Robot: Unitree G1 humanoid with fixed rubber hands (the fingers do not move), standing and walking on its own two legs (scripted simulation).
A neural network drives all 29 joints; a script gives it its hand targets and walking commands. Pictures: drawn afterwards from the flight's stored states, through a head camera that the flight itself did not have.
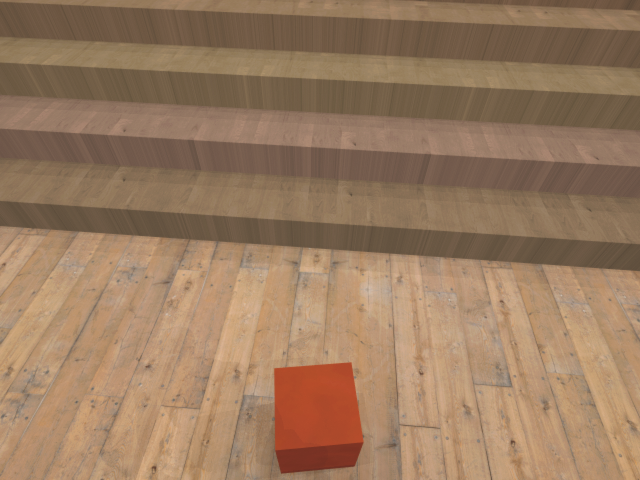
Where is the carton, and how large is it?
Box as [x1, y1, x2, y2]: [274, 362, 363, 473]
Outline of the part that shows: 350,362 274,368 275,451 281,473 354,466 363,441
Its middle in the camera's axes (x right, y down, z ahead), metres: -0.01 +0.50 +1.07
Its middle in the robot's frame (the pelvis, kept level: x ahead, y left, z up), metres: +0.40 +0.00 -0.65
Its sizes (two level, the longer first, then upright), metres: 0.210 0.200 0.250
